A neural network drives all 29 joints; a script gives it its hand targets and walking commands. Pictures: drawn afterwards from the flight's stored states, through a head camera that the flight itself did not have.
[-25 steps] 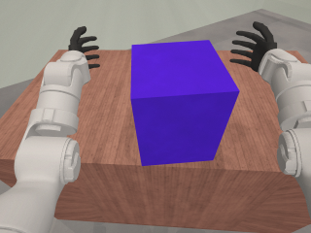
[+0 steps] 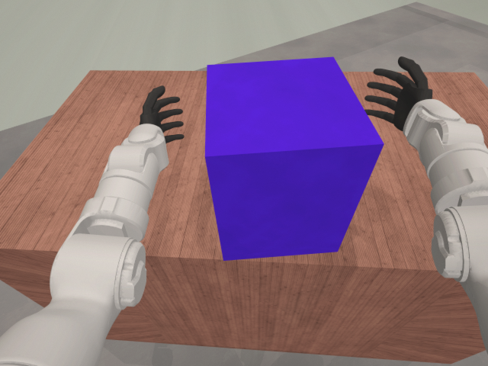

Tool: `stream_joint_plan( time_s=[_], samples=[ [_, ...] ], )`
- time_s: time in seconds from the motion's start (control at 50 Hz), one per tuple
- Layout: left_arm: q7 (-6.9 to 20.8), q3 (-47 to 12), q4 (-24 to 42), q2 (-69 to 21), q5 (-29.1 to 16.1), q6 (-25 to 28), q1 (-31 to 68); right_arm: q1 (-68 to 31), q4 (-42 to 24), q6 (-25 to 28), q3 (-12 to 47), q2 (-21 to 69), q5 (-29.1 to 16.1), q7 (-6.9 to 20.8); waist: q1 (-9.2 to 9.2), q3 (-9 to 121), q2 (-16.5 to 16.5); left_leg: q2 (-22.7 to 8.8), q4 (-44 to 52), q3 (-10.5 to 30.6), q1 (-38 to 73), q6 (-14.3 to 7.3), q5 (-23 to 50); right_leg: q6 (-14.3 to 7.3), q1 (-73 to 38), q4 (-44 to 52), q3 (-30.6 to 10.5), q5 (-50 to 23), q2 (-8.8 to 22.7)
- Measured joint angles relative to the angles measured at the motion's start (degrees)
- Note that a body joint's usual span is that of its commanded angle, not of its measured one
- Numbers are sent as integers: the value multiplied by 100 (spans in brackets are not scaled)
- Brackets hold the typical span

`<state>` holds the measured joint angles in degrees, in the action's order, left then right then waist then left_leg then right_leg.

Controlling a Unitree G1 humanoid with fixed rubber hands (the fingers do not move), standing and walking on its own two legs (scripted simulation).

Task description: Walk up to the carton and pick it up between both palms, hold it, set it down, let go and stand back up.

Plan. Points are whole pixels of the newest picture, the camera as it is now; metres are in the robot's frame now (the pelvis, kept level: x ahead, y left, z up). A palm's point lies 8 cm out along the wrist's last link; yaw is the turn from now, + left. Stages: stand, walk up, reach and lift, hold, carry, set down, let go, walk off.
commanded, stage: reach and lift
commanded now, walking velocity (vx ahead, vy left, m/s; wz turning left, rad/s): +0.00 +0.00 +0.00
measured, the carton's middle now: (275, 163) +0.45 +0.01 +0.09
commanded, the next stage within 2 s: none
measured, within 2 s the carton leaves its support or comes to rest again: neither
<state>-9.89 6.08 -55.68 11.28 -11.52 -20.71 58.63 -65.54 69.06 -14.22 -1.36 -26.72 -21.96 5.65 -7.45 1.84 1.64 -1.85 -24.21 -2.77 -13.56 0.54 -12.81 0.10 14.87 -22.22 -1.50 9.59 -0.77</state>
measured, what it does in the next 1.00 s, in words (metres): stands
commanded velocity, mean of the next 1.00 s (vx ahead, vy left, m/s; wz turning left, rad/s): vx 0.00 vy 0.00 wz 0.00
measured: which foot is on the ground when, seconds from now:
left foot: down 0.00-1.00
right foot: down 0.00-1.00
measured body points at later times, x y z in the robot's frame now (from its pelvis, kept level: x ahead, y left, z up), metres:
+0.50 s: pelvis +0.01 +0.00 +0.00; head +0.05 -0.01 +0.45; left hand +0.44 +0.20 +0.13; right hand +0.50 -0.16 +0.14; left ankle +0.00 +0.12 -0.74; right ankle +0.02 -0.12 -0.74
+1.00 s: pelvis +0.01 +0.00 +0.00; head +0.04 -0.01 +0.45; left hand +0.44 +0.18 +0.13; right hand +0.49 -0.14 +0.14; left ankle +0.00 +0.12 -0.74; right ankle +0.02 -0.12 -0.74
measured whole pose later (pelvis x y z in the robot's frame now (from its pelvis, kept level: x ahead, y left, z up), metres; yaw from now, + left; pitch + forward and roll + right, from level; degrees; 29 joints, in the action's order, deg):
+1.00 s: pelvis +0.01 +0.00 +0.00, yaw +0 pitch +7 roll +0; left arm -13.8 8.2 -55.8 2.0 -6.7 -6.9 53.9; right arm -61.1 71.4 -1.9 -1.4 -17.5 -14.9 0.0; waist -7.8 3.9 1.6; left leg -1.9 -24.2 -2.8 -18.4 0.6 -12.6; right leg 0.3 19.7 -22.2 -1.5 9.3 -0.8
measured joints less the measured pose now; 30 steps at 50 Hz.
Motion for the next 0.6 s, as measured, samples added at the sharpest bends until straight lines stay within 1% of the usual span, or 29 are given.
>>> stream_joint_plan(
  time_s=[0.14, 0.26, 0.42, 0.6],
  samples=[
    [29, 0, -27, -142, 0, 625, -374, 197, 207, 437, 1, 223, 151, 8, 12, 10, 0, -1, 0, 0, -148, 6, 1, 4, 148, 0, 0, -5, 0],
    [41, 0, -47, -282, 0, 1068, -468, 427, 207, 848, 1, 463, 308, 5, 8, 57, 0, -1, 0, 0, -312, 2, 1, 10, 312, 0, 0, -6, 0],
    [27, 0, -36, -339, 0, 1233, -468, 441, 209, 1112, 0, 542, 349, -145, -16, 101, 0, -1, 0, 0, -457, 4, 0, 11, 455, 2, 0, -2, 0],
    [-40, -1, -4, -630, 72, 1296, -468, 441, 232, 1211, 2, 621, 359, -181, -79, 152, 0, -1, 0, 0, -487, 8, 1, 11, 484, 4, 0, -4, 0]
  ],
)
